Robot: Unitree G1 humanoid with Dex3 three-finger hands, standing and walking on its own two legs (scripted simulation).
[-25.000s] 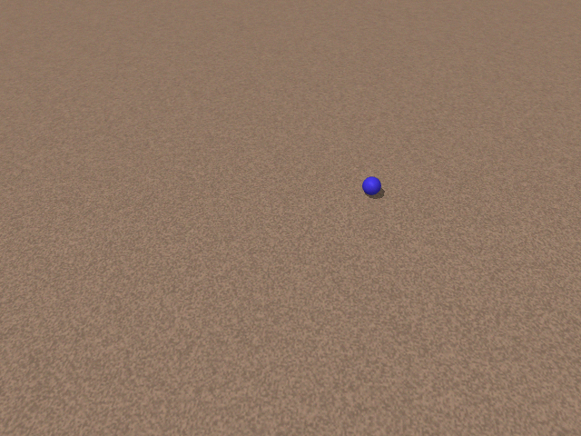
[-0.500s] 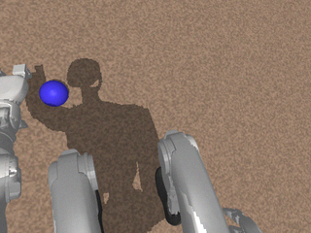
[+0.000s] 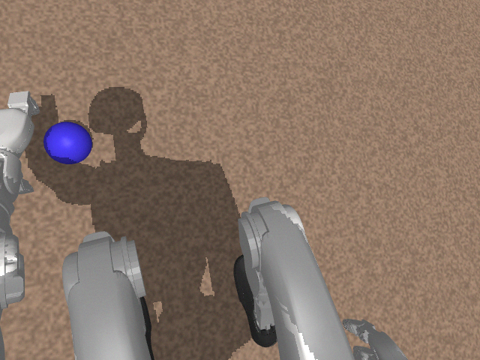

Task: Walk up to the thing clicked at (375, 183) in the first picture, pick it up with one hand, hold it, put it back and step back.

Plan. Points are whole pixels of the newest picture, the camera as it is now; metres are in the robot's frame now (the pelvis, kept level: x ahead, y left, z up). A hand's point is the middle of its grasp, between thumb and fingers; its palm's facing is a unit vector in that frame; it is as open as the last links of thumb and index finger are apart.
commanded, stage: rise first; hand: left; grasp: from above
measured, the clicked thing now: (68, 143) +0.52 +0.24 -0.29
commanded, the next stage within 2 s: approach in 1.20 s
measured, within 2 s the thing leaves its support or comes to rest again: neither
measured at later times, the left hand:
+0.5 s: hand (21, 148) +0.48 +0.28 -0.19, palm faces -0.44 -0.05 -0.90, open 14.2 cm
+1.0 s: hand (14, 146) +0.48 +0.28 -0.17, palm faces -0.45 -0.05 -0.89, open 14.2 cm
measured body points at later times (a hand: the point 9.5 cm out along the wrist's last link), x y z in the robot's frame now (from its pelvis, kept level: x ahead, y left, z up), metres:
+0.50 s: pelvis +0.00 +0.00 -0.01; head +0.25 +0.07 +0.36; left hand +0.50 +0.28 -0.14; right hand +0.03 -0.27 -0.11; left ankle +0.07 +0.14 -0.30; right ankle +0.10 -0.13 -0.30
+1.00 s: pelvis +0.00 +0.00 +0.00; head +0.24 +0.07 +0.37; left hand +0.50 +0.28 -0.12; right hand +0.03 -0.27 -0.10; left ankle +0.07 +0.14 -0.30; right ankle +0.10 -0.13 -0.30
